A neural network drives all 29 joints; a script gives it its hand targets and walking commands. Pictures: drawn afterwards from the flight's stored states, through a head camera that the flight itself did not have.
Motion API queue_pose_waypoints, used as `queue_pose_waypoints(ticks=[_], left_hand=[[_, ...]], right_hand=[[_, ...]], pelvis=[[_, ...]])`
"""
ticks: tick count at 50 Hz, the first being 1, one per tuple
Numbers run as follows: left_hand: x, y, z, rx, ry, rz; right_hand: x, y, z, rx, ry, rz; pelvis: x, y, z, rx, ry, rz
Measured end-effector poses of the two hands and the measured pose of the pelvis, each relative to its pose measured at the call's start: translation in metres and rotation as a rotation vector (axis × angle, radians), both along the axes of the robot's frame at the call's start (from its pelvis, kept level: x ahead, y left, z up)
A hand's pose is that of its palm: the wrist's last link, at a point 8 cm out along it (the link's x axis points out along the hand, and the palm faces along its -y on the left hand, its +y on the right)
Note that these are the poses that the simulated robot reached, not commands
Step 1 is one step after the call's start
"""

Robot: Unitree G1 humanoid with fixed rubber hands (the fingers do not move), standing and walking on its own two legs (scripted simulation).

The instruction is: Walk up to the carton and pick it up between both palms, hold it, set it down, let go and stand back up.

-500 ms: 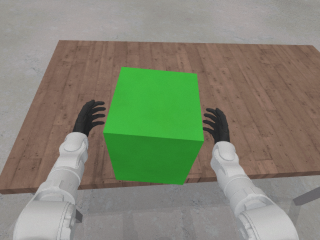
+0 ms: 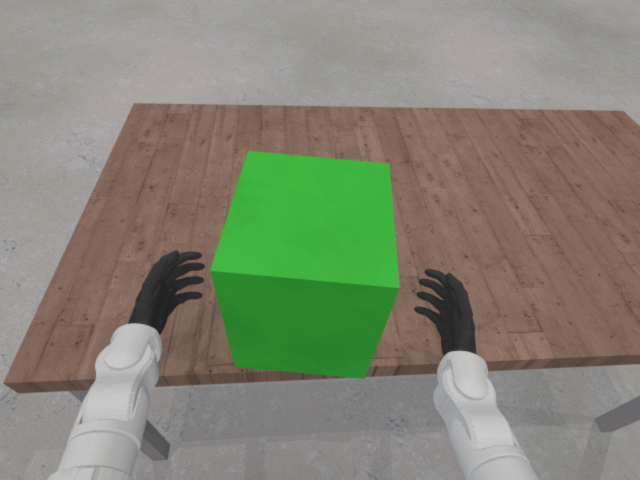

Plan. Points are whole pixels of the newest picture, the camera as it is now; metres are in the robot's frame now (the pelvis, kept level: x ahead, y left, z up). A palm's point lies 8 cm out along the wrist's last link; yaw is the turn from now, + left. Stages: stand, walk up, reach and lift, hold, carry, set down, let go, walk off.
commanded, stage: set down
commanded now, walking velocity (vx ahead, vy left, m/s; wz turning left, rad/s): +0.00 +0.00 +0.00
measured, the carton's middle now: (308, 269) +0.40 +0.01 +0.01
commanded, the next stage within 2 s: none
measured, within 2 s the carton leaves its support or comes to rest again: neither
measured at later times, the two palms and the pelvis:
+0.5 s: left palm (124, 376) +0.23 +0.22 +0.04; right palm (476, 391) +0.21 -0.18 +0.04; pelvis +0.02 +0.00 +0.00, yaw -1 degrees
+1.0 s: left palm (110, 414) +0.20 +0.23 +0.01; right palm (481, 422) +0.18 -0.19 +0.01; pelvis +0.02 +0.00 +0.00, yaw -2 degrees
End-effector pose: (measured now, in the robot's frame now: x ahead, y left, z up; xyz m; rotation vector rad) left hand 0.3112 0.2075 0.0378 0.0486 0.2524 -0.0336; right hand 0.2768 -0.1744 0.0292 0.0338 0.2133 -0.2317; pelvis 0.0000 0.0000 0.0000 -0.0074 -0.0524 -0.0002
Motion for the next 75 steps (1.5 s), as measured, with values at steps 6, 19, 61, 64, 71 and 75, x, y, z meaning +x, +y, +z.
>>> queue_pose_waypoints(ticks=[6, 19, 61, 64, 71, 75], left_hand=[[-0.023, 0.002, 0.001, 0.001, 0.017, -0.001], [-0.062, 0.005, 0.008, 0.027, 0.022, -0.015], [-0.118, 0.027, -0.038, 0.092, 0.229, 0.062], [-0.119, 0.026, -0.042, 0.093, 0.246, 0.064], [-0.118, 0.026, -0.05, 0.102, 0.281, 0.075], [-0.119, 0.024, -0.056, 0.105, 0.303, 0.078]], right_hand=[[-0.024, -0.004, 0.002, 0.013, 0.004, 0.0], [-0.059, -0.004, 0.008, 0.025, 0.02, 0.019], [-0.096, -0.017, -0.036, -0.041, 0.224, 0.034], [-0.096, -0.02, -0.04, -0.047, 0.236, 0.034], [-0.095, -0.023, -0.051, -0.054, 0.271, 0.05], [-0.097, -0.026, -0.057, -0.059, 0.292, 0.056]], pelvis=[[0.006, -0.003, 0.0, 0.004, -0.029, -0.004], [0.017, -0.006, 0.0, 0.008, -0.049, -0.009], [0.022, 0.001, 0.001, 0.008, -0.01, -0.028], [0.021, 0.0, 0.001, 0.009, -0.009, -0.028], [0.022, -0.002, 0.001, 0.01, -0.006, -0.029], [0.024, -0.003, 0.001, 0.01, -0.004, -0.029]])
